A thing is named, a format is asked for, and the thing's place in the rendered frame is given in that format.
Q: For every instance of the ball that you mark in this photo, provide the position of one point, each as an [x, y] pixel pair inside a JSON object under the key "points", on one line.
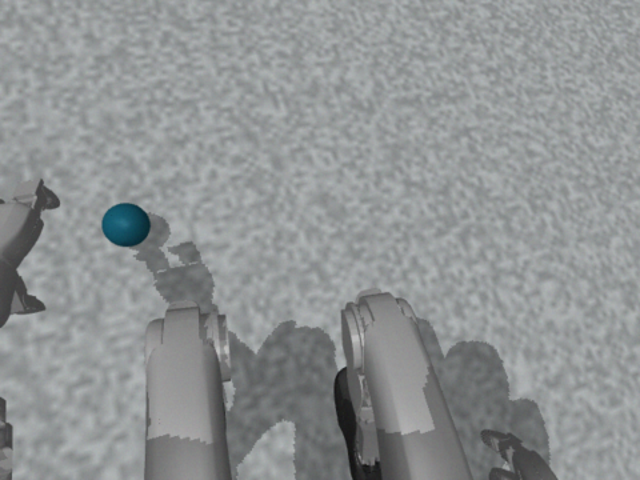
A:
{"points": [[126, 225]]}

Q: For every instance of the left robot hand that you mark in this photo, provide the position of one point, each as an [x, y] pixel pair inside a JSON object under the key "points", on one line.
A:
{"points": [[20, 228]]}

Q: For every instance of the right robot foot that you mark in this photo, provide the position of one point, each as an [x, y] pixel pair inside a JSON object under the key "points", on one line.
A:
{"points": [[347, 422]]}

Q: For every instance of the right robot hand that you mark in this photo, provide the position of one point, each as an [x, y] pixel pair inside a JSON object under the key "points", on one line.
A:
{"points": [[528, 465]]}

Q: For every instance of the left robot arm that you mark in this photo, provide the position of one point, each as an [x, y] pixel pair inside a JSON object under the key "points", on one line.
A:
{"points": [[8, 282]]}

